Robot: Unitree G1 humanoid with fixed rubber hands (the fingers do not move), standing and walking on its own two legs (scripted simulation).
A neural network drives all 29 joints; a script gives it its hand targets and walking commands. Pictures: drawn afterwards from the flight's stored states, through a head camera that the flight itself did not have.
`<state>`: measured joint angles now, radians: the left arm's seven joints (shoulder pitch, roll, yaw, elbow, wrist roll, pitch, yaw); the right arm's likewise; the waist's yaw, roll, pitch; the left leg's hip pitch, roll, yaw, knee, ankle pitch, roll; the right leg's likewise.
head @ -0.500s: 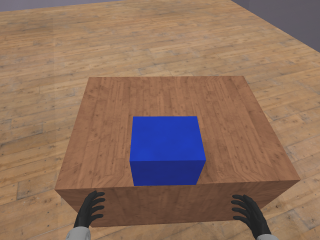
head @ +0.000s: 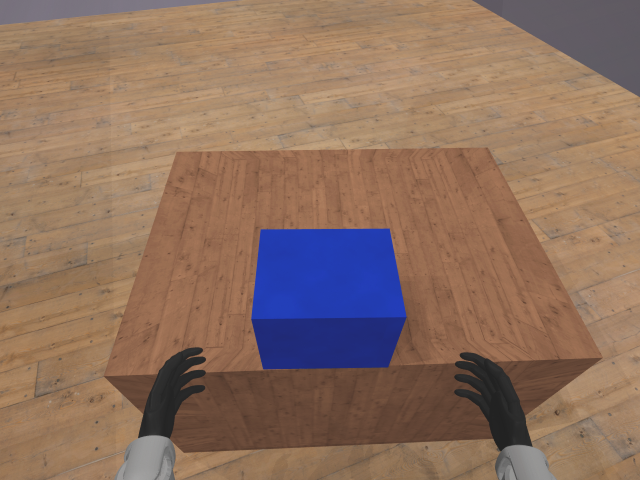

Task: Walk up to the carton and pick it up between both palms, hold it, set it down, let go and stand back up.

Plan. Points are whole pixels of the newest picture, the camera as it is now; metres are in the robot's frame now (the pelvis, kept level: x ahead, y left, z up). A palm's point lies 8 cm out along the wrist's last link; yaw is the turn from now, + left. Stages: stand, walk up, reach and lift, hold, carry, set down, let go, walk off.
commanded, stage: reach and lift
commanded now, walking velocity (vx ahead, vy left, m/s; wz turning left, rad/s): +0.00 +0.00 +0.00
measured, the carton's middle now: (325, 299) +0.42 +0.03 -0.11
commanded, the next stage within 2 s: none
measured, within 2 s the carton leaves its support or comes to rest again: neither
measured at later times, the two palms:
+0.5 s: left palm (164, 359) +0.26 +0.24 -0.02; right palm (490, 353) +0.29 -0.19 -0.01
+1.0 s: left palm (183, 284) +0.36 +0.23 +0.02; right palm (488, 284) +0.37 -0.20 +0.02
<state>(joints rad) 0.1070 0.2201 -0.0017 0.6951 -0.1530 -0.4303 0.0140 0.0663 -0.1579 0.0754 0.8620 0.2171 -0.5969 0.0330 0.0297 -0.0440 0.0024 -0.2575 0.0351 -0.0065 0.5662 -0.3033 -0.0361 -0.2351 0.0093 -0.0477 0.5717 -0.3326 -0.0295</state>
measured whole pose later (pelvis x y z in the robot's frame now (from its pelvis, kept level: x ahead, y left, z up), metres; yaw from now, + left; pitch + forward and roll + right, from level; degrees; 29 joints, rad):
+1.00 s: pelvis -0.02 +0.01 -0.01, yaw -2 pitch +16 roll -1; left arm -0.65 0.26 -0.02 1.20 -0.28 -0.35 0.02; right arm -0.69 -0.30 0.20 1.24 0.45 -0.37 0.01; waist 0.05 0.00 -0.20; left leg -0.65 0.05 0.00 0.67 -0.29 -0.03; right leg -0.63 0.03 -0.01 0.65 -0.29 -0.02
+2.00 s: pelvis -0.03 +0.01 -0.06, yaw -2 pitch +36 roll -2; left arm -0.90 0.25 -0.03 1.39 -0.30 -0.55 0.04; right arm -0.93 -0.25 0.12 1.36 0.35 -0.48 -0.02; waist 0.05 0.01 -0.31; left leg -1.21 0.04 -0.03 0.93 -0.34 -0.03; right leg -1.18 0.02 -0.04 0.89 -0.34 -0.02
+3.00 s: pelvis -0.04 +0.02 -0.07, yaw -2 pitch +28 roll -2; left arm -0.89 0.11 0.32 1.46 -0.01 -0.62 0.11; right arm -0.97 -0.08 -0.34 1.43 -0.13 -0.52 -0.10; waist 0.03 0.04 -0.23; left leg -1.11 0.03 -0.04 1.02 -0.39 -0.02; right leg -1.08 0.02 -0.04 0.99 -0.40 -0.01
